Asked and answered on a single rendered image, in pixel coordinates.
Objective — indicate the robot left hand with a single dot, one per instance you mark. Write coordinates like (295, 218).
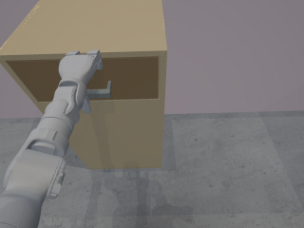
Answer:
(81, 67)

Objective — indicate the cabinet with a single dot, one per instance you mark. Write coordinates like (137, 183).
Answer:
(116, 134)

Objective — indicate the handle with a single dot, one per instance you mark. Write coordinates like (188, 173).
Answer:
(100, 93)

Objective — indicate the drawer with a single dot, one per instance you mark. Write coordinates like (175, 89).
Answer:
(132, 78)

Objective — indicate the robot left upper arm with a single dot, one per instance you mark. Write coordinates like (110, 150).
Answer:
(37, 176)

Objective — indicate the left robot forearm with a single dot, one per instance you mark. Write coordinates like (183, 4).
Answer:
(52, 134)

